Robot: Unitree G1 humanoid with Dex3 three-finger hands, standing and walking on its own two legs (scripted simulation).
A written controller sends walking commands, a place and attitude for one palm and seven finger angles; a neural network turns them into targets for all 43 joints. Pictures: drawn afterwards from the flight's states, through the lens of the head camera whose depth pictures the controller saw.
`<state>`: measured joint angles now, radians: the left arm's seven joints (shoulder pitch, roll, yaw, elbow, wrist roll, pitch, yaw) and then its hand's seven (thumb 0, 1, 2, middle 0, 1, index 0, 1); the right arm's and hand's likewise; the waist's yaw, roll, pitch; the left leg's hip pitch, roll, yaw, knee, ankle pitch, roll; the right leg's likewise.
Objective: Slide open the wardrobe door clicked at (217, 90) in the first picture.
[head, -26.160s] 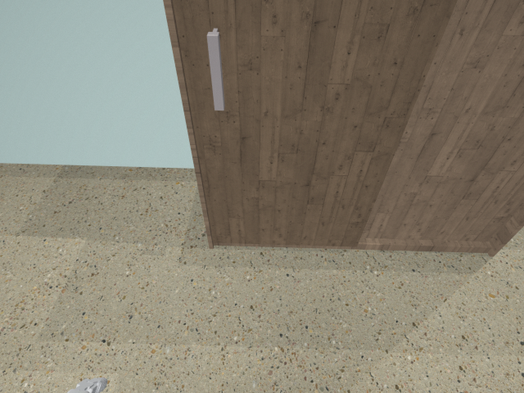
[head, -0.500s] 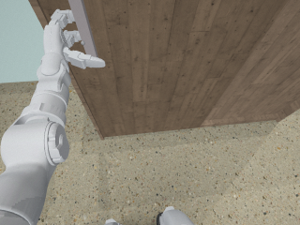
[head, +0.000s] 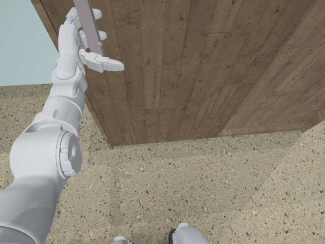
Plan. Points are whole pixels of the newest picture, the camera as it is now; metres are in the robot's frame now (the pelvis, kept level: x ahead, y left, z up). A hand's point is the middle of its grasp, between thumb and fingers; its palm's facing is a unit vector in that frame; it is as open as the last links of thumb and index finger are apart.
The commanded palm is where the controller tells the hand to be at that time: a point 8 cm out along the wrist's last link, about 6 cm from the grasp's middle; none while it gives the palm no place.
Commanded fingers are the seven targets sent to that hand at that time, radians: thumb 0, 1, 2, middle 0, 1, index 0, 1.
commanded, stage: slide the fingers in behind the handle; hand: left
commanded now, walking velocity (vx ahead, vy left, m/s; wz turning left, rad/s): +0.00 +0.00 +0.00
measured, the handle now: (93, 29) +0.60 +0.08 +0.13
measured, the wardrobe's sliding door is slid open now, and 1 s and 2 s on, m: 0.00 0.00 0.00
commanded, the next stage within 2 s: grip the handle and tug to test in 0.88 s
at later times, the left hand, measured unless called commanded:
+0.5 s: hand (102, 44) +0.55 +0.06 +0.14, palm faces -0.04 -1.00 -0.02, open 14.1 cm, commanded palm +0.53 +0.11 +0.13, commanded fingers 0.00 -0.50 0.30 -0.30 -1.20 -0.30 -1.20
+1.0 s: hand (101, 44) +0.55 +0.06 +0.14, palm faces -0.05 -1.00 -0.01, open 14.1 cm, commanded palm +0.52 +0.11 +0.13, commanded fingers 0.00 -0.41 0.34 -0.31 -1.21 -0.31 -1.21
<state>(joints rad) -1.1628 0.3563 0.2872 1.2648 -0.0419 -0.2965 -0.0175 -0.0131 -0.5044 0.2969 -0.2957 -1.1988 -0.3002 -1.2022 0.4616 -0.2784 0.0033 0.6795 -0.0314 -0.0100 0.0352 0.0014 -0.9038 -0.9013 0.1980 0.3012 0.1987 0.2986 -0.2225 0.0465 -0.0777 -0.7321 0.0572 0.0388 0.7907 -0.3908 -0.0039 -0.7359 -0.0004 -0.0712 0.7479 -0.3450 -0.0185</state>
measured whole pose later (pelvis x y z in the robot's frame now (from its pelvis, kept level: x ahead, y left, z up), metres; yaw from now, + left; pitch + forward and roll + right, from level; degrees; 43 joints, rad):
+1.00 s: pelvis +0.00 +0.00 +0.00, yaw +0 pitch +18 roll -1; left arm -1.14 0.32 0.26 1.26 -0.04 -0.30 0.03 -0.01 -0.50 0.30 -0.29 -1.20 -0.28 -1.20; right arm 0.46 -0.26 0.00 0.69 -0.03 -0.01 0.05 0.00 -0.90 -0.90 0.20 0.30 0.20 0.30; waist -0.21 0.05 -0.09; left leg -0.70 0.05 0.04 0.78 -0.39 0.00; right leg -0.71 0.00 -0.06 0.74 -0.35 -0.01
